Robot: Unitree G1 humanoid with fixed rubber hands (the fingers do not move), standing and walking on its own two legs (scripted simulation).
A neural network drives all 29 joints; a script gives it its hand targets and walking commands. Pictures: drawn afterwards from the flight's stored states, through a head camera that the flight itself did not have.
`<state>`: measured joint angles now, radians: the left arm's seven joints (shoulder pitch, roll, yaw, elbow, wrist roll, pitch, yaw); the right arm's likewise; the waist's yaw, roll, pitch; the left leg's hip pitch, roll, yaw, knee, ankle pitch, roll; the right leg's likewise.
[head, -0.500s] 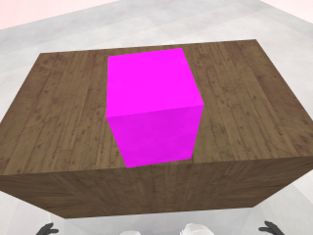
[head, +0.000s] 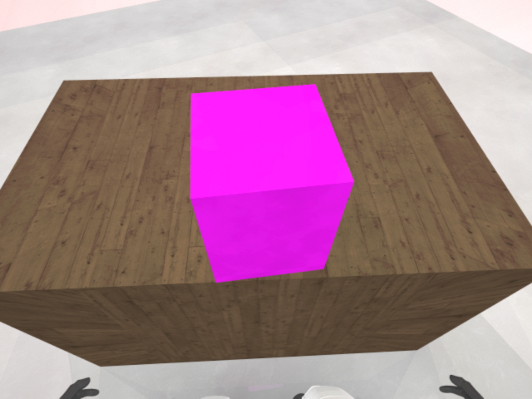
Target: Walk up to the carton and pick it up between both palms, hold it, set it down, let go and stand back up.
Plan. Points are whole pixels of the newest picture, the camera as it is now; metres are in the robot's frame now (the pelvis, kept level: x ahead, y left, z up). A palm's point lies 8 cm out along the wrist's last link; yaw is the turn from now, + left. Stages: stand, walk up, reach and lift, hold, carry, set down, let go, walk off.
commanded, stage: walk up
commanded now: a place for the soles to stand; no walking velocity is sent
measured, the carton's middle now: (262, 188) +0.43 +0.01 +0.05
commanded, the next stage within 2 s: reach and lift in 0.92 s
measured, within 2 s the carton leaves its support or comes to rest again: neither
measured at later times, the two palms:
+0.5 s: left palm out of the picture +0.12 +0.32 -0.09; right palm out of the picture +0.11 -0.31 -0.10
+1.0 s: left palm out of the picture +0.13 +0.32 -0.09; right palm out of the picture +0.12 -0.31 -0.10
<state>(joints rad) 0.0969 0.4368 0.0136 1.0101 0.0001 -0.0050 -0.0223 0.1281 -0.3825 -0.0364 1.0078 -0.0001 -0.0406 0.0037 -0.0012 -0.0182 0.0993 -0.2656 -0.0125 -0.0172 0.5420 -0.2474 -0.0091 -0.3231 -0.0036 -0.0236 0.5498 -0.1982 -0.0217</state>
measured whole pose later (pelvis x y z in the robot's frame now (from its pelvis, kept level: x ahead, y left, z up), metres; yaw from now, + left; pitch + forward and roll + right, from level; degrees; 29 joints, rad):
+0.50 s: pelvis +0.01 +0.00 +0.00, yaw +0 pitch -1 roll +1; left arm 0.10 0.44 0.01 1.02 0.00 0.00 -0.02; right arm 0.12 -0.38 -0.04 1.01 0.00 -0.04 0.00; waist 0.00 -0.02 0.03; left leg -0.25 -0.01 -0.02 0.51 -0.25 -0.01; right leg -0.32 0.00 -0.02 0.54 -0.21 -0.02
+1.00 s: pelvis +0.01 +0.00 +0.00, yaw +0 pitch -3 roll +1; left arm 0.08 0.44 0.01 0.87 0.00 0.18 0.00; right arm 0.09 -0.38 -0.04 1.02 -0.01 -0.09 0.03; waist 0.00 -0.02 0.08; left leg -0.24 -0.01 -0.01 0.57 -0.29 -0.01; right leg -0.31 0.00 -0.02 0.59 -0.24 -0.03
